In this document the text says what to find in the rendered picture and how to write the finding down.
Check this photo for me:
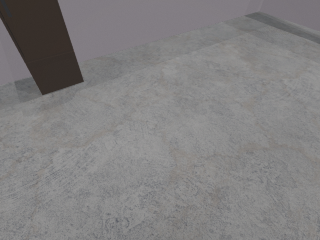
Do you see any cupboard door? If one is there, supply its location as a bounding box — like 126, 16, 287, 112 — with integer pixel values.
0, 0, 71, 61

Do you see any handle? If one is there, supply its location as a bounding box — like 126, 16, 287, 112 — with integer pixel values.
0, 0, 12, 17

